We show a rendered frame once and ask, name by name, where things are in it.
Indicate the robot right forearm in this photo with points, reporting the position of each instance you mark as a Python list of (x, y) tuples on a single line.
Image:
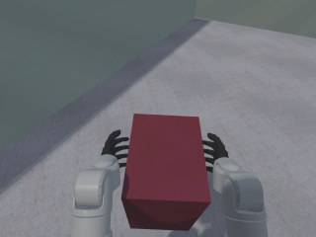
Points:
[(243, 199)]

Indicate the carton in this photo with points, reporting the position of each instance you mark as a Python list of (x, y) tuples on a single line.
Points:
[(165, 184)]

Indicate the robot left hand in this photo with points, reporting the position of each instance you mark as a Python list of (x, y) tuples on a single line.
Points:
[(110, 148)]

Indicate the robot right hand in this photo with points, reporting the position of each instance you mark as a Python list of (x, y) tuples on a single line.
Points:
[(217, 152)]

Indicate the robot left forearm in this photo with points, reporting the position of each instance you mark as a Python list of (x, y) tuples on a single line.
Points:
[(92, 203)]

